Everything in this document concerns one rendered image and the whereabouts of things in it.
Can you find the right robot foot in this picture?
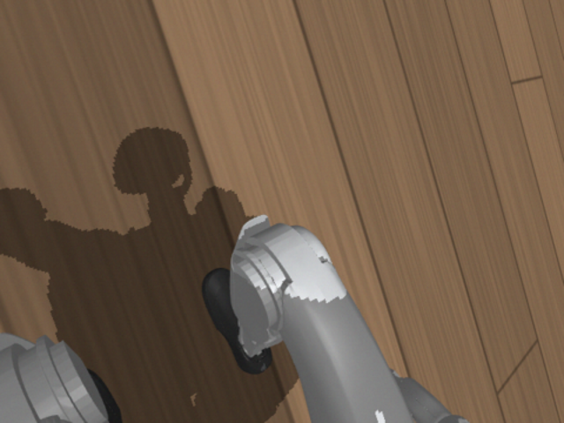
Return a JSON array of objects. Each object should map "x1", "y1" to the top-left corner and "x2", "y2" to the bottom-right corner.
[{"x1": 202, "y1": 268, "x2": 272, "y2": 375}]

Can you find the left robot foot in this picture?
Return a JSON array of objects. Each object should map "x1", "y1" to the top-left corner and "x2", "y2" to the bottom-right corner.
[{"x1": 87, "y1": 368, "x2": 122, "y2": 423}]

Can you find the right robot hand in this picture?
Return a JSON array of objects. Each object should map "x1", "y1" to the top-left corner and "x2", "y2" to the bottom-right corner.
[{"x1": 390, "y1": 369, "x2": 452, "y2": 423}]

